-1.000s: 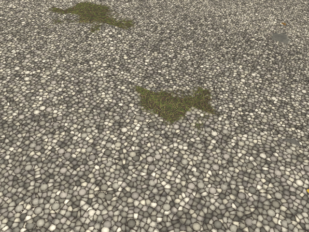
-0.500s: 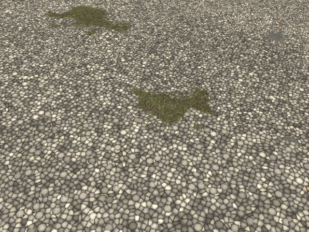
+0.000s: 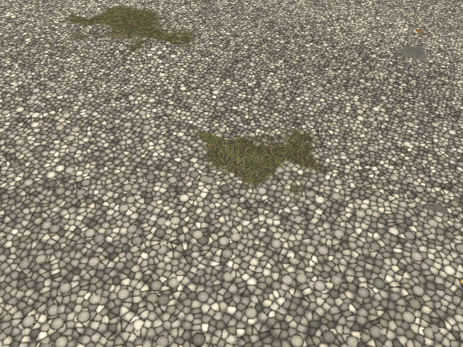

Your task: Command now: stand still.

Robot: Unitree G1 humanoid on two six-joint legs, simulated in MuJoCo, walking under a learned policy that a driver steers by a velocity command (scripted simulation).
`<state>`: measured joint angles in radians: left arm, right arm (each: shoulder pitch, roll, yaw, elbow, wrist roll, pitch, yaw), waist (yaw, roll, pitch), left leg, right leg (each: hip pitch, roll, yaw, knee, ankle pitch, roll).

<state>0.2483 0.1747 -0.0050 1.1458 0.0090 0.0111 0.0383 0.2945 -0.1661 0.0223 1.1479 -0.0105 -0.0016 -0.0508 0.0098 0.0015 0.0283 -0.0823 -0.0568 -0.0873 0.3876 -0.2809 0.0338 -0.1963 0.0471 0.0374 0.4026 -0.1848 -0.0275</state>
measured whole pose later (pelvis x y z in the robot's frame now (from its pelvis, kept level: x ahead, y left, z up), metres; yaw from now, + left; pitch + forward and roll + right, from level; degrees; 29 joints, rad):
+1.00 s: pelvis +0.10 -0.05 -0.02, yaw +0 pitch +1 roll +0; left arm 0.16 0.23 0.07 0.94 0.02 -0.08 -0.02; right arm 0.47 -0.22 -0.06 1.11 -0.02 -0.08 -0.02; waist -0.01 0.05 -0.02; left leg -0.06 0.01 -0.09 0.57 -0.47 0.07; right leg -0.34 0.00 -0.09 0.58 -0.28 -0.06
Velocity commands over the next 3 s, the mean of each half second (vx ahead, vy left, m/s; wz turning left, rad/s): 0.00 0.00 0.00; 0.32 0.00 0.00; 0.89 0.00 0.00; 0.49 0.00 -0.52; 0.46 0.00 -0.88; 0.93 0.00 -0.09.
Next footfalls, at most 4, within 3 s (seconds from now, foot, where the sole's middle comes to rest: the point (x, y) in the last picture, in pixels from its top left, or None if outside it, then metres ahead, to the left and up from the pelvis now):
0.98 right None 0.17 -0.15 -0.78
1.44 left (239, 313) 0.62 0.01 -0.78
1.86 right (277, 210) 1.01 -0.12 -0.78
2.38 left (230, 206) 1.03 0.05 -0.78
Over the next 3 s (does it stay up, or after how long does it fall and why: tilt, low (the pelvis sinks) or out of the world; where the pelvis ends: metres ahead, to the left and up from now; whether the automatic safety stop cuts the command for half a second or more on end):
stays up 1.06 -0.28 -0.01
